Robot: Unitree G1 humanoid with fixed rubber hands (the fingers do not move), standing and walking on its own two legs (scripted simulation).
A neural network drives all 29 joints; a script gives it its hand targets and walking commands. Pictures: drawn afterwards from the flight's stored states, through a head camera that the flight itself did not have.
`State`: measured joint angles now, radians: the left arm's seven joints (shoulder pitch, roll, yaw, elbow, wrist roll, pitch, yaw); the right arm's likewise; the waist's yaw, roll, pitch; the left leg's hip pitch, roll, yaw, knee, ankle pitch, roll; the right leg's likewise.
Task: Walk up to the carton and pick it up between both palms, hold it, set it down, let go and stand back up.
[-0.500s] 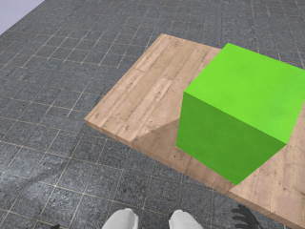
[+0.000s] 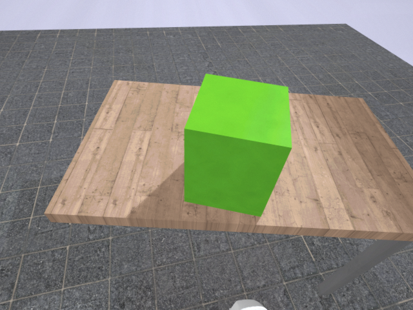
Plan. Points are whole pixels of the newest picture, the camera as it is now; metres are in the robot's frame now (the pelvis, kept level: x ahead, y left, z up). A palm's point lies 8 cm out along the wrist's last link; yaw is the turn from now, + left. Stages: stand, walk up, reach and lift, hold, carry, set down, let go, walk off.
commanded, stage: walk up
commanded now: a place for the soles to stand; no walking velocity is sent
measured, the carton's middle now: (233, 146) +0.47 -0.09 +0.04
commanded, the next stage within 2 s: none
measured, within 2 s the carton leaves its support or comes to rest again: neither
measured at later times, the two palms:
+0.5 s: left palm out of the picture +0.14 +0.18 -0.12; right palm out of the picture +0.05 -0.30 -0.15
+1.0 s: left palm (98, 289) +0.21 +0.22 -0.14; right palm out of the picture +0.05 -0.26 -0.14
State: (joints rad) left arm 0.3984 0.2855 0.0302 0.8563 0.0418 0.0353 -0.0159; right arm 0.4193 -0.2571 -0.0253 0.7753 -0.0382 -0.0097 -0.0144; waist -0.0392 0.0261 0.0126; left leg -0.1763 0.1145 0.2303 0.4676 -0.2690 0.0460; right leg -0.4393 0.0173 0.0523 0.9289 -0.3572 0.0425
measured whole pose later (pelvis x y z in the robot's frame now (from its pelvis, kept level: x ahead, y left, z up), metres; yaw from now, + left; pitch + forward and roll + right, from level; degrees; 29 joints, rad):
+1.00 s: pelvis +0.09 +0.00 -0.01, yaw -23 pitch -2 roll +0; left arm 0.32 0.25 -0.05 0.97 0.01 -0.01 0.03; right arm 0.20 -0.25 0.03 1.01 0.00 0.04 0.00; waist 0.00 0.00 0.04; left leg -0.26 0.05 0.21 0.50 -0.21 0.04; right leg -0.21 0.02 0.13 0.52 -0.27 0.03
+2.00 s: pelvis -0.06 -0.02 -0.02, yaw -26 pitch -2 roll +3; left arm 0.14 0.24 -0.02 0.79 0.03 0.02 0.06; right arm 0.32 -0.31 -0.08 0.86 -0.03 0.07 0.00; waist -0.01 -0.01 0.10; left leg -0.47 -0.07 -0.03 1.21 -0.47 -0.04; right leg -0.35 -0.13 -0.10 0.61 -0.24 -0.01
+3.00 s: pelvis -0.04 +0.02 -0.01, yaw -13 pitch -1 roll -1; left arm 0.20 0.27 -0.03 0.94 0.02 0.02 0.01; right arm 0.30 -0.24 0.02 0.90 -0.01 -0.02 -0.02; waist 0.00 0.01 0.02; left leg -0.21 -0.03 -0.13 0.57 -0.33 0.00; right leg -0.19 -0.03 -0.12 0.51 -0.30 0.00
